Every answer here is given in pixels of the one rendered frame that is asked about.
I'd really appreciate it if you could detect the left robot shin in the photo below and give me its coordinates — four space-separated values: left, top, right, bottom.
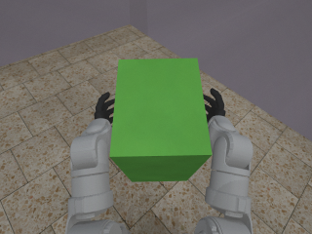
118 222 126 228

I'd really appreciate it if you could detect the robot left hand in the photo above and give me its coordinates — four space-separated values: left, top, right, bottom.
94 92 115 127

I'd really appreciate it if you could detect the left robot upper arm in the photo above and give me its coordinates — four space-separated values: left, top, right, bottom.
68 219 122 234

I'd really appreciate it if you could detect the right robot forearm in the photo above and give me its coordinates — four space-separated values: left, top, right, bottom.
205 115 254 234

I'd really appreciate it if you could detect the right robot upper arm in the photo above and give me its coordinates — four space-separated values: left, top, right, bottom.
194 215 251 234

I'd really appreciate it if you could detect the carton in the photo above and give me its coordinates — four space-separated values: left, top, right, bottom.
109 58 213 182

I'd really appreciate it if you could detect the left robot forearm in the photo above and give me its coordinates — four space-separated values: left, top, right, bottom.
64 118 114 234

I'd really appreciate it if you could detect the robot right hand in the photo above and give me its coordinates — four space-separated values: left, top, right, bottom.
203 88 226 123

